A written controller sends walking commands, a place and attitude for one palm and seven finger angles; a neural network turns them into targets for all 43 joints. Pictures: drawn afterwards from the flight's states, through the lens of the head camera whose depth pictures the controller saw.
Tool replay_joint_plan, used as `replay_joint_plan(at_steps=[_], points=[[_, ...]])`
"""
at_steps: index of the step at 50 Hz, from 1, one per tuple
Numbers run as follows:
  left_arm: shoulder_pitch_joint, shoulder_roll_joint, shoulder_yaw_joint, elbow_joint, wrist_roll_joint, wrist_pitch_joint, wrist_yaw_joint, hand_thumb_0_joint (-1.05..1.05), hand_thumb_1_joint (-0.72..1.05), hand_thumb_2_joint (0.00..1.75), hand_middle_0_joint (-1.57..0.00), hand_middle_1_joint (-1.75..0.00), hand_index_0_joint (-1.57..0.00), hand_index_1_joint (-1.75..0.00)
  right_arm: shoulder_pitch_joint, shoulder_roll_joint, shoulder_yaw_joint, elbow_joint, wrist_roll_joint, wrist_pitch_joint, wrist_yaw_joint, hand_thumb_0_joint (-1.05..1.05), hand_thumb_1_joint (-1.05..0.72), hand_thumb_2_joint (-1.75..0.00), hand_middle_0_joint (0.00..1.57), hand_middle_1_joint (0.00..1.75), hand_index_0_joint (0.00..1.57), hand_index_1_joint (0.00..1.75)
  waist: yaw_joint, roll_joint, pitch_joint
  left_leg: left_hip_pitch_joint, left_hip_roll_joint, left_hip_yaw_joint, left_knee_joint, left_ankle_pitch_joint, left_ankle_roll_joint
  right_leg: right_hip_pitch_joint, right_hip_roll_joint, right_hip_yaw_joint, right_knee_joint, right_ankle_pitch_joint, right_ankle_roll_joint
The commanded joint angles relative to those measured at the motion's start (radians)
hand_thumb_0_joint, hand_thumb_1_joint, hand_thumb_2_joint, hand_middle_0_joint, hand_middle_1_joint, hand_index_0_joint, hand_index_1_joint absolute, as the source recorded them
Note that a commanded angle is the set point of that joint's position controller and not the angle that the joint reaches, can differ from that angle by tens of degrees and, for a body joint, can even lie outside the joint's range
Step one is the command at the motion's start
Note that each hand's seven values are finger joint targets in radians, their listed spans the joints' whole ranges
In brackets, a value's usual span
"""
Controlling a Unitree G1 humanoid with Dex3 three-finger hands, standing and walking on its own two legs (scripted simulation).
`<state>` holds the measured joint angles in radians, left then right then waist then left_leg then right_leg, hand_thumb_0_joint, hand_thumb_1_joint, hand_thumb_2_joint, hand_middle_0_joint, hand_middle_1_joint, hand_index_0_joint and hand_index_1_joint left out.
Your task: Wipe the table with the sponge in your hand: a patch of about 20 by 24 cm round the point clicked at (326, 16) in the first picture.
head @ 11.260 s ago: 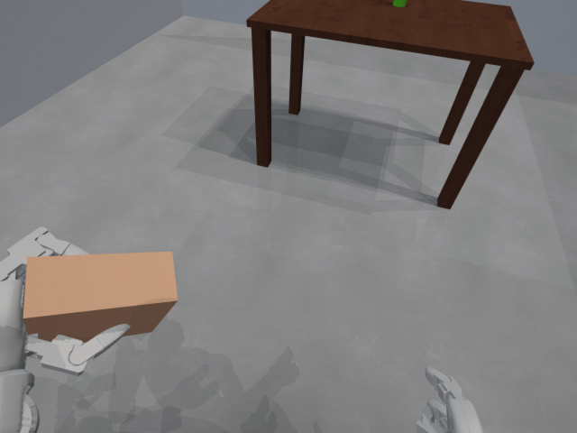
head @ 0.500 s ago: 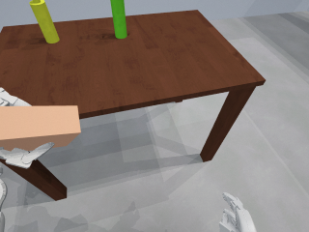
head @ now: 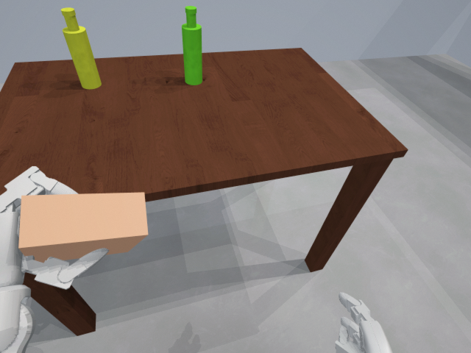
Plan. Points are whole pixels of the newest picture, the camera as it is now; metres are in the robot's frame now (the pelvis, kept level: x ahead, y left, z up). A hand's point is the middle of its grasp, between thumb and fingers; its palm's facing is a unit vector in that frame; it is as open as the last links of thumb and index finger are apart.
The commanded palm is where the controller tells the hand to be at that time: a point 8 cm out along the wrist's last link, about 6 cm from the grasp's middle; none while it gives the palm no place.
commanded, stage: shuffle to correct the standing spot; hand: left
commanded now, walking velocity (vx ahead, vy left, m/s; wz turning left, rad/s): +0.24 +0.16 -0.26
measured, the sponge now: (103, 228) +0.23 +0.21 +0.15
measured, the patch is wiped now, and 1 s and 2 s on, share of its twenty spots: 0.00 0.00 0.00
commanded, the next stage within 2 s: come to a stop and stand still in 0.82 s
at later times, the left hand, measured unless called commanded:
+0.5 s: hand (88, 156) +0.33 +0.27 +0.17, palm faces +0.32 -0.83 -0.45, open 9.8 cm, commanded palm +0.27 +0.31 +0.18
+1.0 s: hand (76, 124) +0.41 +0.32 +0.17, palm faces +0.35 -0.83 -0.42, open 9.8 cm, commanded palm +0.35 +0.36 +0.18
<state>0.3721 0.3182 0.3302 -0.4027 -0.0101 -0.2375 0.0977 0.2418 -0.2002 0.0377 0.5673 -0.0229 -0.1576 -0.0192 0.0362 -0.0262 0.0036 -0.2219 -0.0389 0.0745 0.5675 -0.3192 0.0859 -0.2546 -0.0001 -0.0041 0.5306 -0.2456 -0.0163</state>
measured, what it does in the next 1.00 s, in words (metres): walks ahead: left foot, then right foot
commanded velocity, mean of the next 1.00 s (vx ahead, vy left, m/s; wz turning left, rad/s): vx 0.13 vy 0.11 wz -0.02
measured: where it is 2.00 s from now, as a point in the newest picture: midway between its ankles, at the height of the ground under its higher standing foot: outside the picture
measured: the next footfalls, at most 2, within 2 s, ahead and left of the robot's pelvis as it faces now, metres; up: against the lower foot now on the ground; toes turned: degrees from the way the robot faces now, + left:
left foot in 0.36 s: +0.15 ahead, +0.15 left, +0.00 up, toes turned -3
right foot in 0.60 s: +0.17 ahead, -0.04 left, +0.00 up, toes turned -12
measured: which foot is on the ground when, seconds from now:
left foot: down 0.00-0.24, up 0.26-0.34, down 0.36-0.60, up 0.62-0.92, down 0.94-1.00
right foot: down 0.00-0.36, up 0.38-0.58, down 0.60-0.94, up 0.96-1.00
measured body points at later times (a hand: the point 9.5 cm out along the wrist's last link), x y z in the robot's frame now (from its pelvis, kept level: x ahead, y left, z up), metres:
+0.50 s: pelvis +0.08 +0.04 -0.01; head +0.12 +0.05 +0.43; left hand +0.31 +0.31 +0.20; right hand +0.22 -0.20 -0.10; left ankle +0.11 +0.15 -0.73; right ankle +0.05 -0.06 -0.68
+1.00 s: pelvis +0.17 +0.10 -0.01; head +0.20 +0.10 +0.43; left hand +0.38 +0.37 +0.19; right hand +0.34 -0.17 -0.08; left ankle +0.23 +0.22 -0.73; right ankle +0.13 -0.03 -0.72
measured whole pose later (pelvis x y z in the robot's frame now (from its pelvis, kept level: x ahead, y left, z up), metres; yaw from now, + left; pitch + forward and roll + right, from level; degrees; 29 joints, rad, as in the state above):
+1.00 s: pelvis +0.17 +0.10 -0.01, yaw -4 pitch -2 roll +2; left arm 0.40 0.40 0.40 -0.50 -0.02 -0.24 0.13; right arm 0.16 -0.22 -0.05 0.58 0.01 -0.12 -0.04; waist 0.01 -0.06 0.10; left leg -0.34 0.03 0.11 0.62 -0.25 0.00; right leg -0.32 -0.10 -0.03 0.87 -0.48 0.01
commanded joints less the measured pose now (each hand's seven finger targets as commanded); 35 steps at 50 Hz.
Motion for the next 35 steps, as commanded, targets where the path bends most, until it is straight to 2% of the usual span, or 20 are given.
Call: replay_joint_plan(at_steps=[1,3,7,8,10,11,12,13,16,17,18,19,20,23,28,29,30,31,33,35], points=[[-0.16,0.205,0.128,-0.241,-0.025,-0.079,0.018,0.0,0.1,1.3,-1.2,-1.6,-1.2,-1.6,-0.099,-0.142,-0.064,-0.163,0.008,-0.04,-0.015,0.0,-0.9,-0.9,0.2,0.3,0.2,0.3,-0.025,0.093,-0.024,-0.042,0.128,-0.173,-0.165,-0.092,-0.017,-0.027,-0.029,0.113,0.002,-0.087,-0.072],[-0.176,0.202,0.126,-0.265,-0.027,-0.082,0.018,0.0,0.1,1.3,-1.2,-1.6,-1.2,-1.6,-0.095,-0.143,-0.063,-0.166,0.013,-0.038,-0.015,0.0,-0.9,-0.9,0.2,0.3,0.2,0.3,-0.03,0.199,-0.035,0.046,0.178,-0.223,-0.209,0.066,-0.036,-0.076,0.009,0.008,0.14,0.023,-0.048],[-0.123,0.204,0.131,-0.257,-0.028,-0.073,0.02,0.0,0.1,1.3,-1.2,-1.6,-1.2,-1.6,-0.093,-0.145,-0.069,-0.173,0.017,-0.032,-0.001,0.0,-0.9,-0.9,0.2,0.3,0.2,0.3,-0.024,0.118,-0.086,0.105,0.165,-0.111,-0.054,0.451,-0.058,0.006,-0.001,-0.043,0.057,0.106,-0.058],[-0.106,0.206,0.132,-0.252,-0.029,-0.07,0.022,0.0,0.1,1.3,-1.2,-1.6,-1.2,-1.6,-0.096,-0.143,-0.071,-0.17,0.021,-0.023,0.003,0.0,-0.9,-0.9,0.2,0.3,0.2,0.3,-0.015,0.061,-0.115,0.006,0.136,-0.075,0.054,0.493,-0.076,0.14,-0.03,0.003,0.033,0.231,-0.083],[-0.087,0.232,0.153,-0.274,-0.038,-0.072,0.028,0.0,0.1,1.3,-1.2,-1.6,-1.2,-1.6,-0.096,-0.149,-0.094,-0.177,0.032,-0.013,0.014,0.0,-0.9,-0.9,0.2,0.3,0.2,0.3,0.001,-0.165,-0.15,-0.294,0.028,0.005,0.408,0.344,-0.114,0.361,-0.222,0.332,-0.008,0.448,-0.22],[-0.094,0.246,0.174,-0.288,-0.039,-0.09,0.035,0.0,0.1,1.3,-1.2,-1.6,-1.2,-1.6,-0.108,-0.148,-0.101,-0.175,0.035,-0.012,0.022,0.0,-0.9,-0.9,0.2,0.3,0.2,0.3,0.011,-0.189,-0.114,-0.467,0.019,-0.055,0.542,-0.078,-0.1,0.41,-0.355,0.523,-0.068,0.491,-0.303],[-0.075,0.286,0.214,-0.285,-0.037,-0.102,0.044,0.0,0.1,1.3,-1.2,-1.6,-1.2,-1.6,-0.107,-0.153,-0.098,-0.157,0.035,0.002,0.031,0.0,-0.9,-0.9,0.2,0.3,0.2,0.3,0.018,-0.083,-0.073,-0.522,0.097,-0.206,0.585,-0.3,-0.065,0.347,-0.439,0.586,-0.091,0.412,-0.303],[-0.062,0.237,0.179,-0.313,-0.038,-0.099,0.043,0.0,0.1,1.3,-1.2,-1.6,-1.2,-1.6,-0.106,-0.132,-0.088,-0.151,0.033,0.017,0.04,0.0,-0.9,-0.9,0.2,0.3,0.2,0.3,0.01,-0.06,-0.036,-0.517,0.167,-0.288,0.508,-0.314,-0.046,0.283,-0.442,0.525,-0.053,0.347,-0.266],[-0.085,0.244,0.188,-0.364,-0.033,-0.099,0.039,0.0,0.1,1.3,-1.2,-1.6,-1.2,-1.6,-0.082,-0.095,-0.077,-0.116,0.031,0.026,0.03,0.0,-0.9,-0.9,0.2,0.3,0.2,0.3,-0.061,0.078,-0.098,0.025,0.036,-0.015,0.055,0.087,-0.074,-0.081,-0.166,0.091,0.071,0.091,-0.098],[-0.08,0.254,0.197,-0.4,-0.04,-0.095,0.035,0.0,0.1,1.3,-1.2,-1.6,-1.2,-1.6,-0.088,-0.119,-0.094,-0.13,0.038,0.014,0.012,0.0,-0.9,-0.9,0.2,0.3,0.2,0.3,-0.069,0.198,-0.1,0.15,0.046,-0.064,-0.063,0.126,-0.069,-0.15,-0.073,0.003,0.244,0.016,-0.042],[-0.084,0.247,0.202,-0.426,-0.037,-0.103,0.033,0.0,0.1,1.3,-1.2,-1.6,-1.2,-1.6,-0.089,-0.158,-0.112,-0.144,0.037,0.001,0.008,0.0,-0.9,-0.9,0.2,0.3,0.2,0.3,-0.053,0.424,-0.128,0.211,0.237,-0.396,-0.17,0.145,0.036,-0.293,0.031,-0.077,0.512,-0.204,0.018],[-0.079,0.255,0.213,-0.383,-0.031,-0.114,0.032,0.0,0.1,1.3,-1.2,-1.6,-1.2,-1.6,-0.087,-0.138,-0.12,-0.156,0.036,-0.014,0.01,0.0,-0.9,-0.9,0.2,0.3,0.2,0.3,-0.052,0.364,-0.121,0.16,0.318,-0.542,-0.23,0.194,0.145,-0.347,0.058,-0.026,0.665,-0.357,0.015],[-0.08,0.27,0.221,-0.354,-0.03,-0.105,0.025,0.0,0.1,1.3,-1.2,-1.6,-1.2,-1.6,-0.088,-0.131,-0.112,-0.145,0.022,-0.022,0.012,0.0,-0.9,-0.9,0.2,0.3,0.2,0.3,-0.055,0.288,-0.091,0.139,0.339,-0.592,-0.239,0.268,0.172,-0.4,0.011,0.003,0.736,-0.354,0.013],[-0.051,0.256,0.208,-0.381,-0.026,-0.102,0.019,0.0,0.1,1.3,-1.2,-1.6,-1.2,-1.6,-0.087,-0.125,-0.107,-0.123,0.029,-0.036,0.01,0.0,-0.9,-0.9,0.2,0.3,0.2,0.3,-0.045,0.189,-0.105,0.166,0.3,-0.398,-0.156,0.472,0.156,-0.381,-0.046,-0.009,0.592,-0.272,0.014],[0.078,0.236,0.202,-0.29,-0.029,-0.062,0.032,0.0,0.1,1.3,-1.2,-1.6,-1.2,-1.6,-0.106,-0.128,-0.074,-0.134,0.042,-0.027,0.006,0.0,-0.9,-0.9,0.2,0.3,0.2,0.3,-0.019,0.161,-0.13,-0.152,0.189,-0.143,-0.028,0.243,0.031,0.17,-0.006,-0.129,-0.013,0.004,0.004],[0.084,0.259,0.217,-0.266,-0.024,-0.06,0.037,0.0,0.1,1.3,-1.2,-1.6,-1.2,-1.6,-0.099,-0.119,-0.074,-0.134,0.037,-0.019,0.002,0.0,-0.9,-0.9,0.2,0.3,0.2,0.3,-0.011,0.018,-0.16,-0.301,0.141,-0.106,0.148,0.133,0.003,0.341,-0.091,0.007,-0.102,-0.012,-0.032],[0.079,0.293,0.249,-0.238,-0.024,-0.056,0.041,0.0,0.1,1.3,-1.2,-1.6,-1.2,-1.6,-0.09,-0.109,-0.081,-0.138,0.031,-0.008,0.004,0.0,-0.9,-0.9,0.2,0.3,0.2,0.3,-0.014,-0.233,-0.185,-0.477,0.036,-0.005,0.437,-0.059,-0.043,0.425,-0.333,0.381,-0.193,-0.036,-0.135],[0.054,0.289,0.267,-0.226,-0.046,-0.056,0.042,0.0,0.1,1.3,-1.2,-1.6,-1.2,-1.6,-0.087,-0.141,-0.099,-0.135,0.028,-0.004,0.004,0.0,-0.9,-0.9,0.2,0.3,0.2,0.3,-0.013,-0.228,-0.137,-0.541,0.037,-0.087,0.651,-0.153,-0.076,0.329,-0.455,0.568,-0.254,-0.049,-0.2],[0.06,0.284,0.266,-0.248,-0.055,-0.061,0.034,0.0,0.1,1.3,-1.2,-1.6,-1.2,-1.6,-0.094,-0.136,-0.097,-0.112,0.031,0.008,0.018,0.0,-0.9,-0.9,0.2,0.3,0.2,0.3,-0.015,-0.078,-0.07,-0.581,0.096,-0.166,0.77,-0.091,-0.091,0.262,-0.439,0.494,-0.21,0.068,-0.223],[0.079,0.254,0.233,-0.246,-0.035,-0.076,0.033,0.0,0.1,1.3,-1.2,-1.6,-1.2,-1.6,-0.11,-0.118,-0.078,-0.097,0.024,0.024,0.017,0.0,-0.9,-0.9,0.2,0.3,0.2,0.3,-0.016,-0.028,-0.047,-0.544,0.141,-0.154,0.698,-0.023,-0.102,0.192,-0.36,0.247,-0.16,0.312,-0.172]])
